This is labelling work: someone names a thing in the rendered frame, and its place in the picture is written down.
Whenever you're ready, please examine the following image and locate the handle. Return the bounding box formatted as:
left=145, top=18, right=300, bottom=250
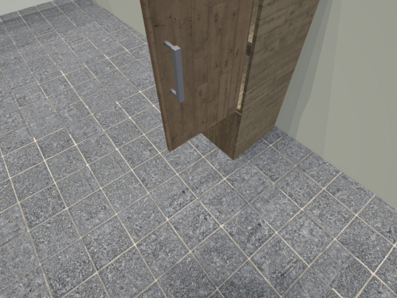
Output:
left=164, top=40, right=185, bottom=103

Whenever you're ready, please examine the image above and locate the cupboard door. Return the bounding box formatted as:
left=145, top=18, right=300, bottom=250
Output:
left=140, top=0, right=254, bottom=152

